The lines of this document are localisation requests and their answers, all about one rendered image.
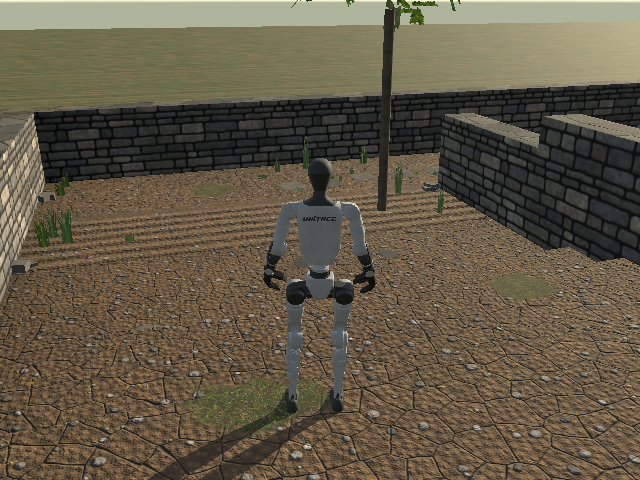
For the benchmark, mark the left robot hand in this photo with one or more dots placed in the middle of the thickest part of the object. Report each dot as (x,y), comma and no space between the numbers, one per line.
(277,275)

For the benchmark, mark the robot right thigh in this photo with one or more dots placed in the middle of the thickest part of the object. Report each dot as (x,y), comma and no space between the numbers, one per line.
(342,303)

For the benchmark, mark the robot left foot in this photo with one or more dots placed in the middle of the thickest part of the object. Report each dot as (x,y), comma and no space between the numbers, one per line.
(292,404)

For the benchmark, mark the robot left forearm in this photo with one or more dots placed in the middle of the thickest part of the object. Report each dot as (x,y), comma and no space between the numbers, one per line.
(271,262)

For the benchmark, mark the robot right upper arm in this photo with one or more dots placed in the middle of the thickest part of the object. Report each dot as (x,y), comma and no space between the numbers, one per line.
(352,213)

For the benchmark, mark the right robot hand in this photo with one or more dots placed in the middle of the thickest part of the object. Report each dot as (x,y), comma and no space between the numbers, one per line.
(361,278)

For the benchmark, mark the robot right forearm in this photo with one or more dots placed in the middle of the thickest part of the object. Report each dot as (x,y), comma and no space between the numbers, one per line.
(367,263)

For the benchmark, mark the robot left upper arm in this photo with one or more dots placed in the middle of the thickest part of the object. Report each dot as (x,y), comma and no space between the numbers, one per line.
(288,211)

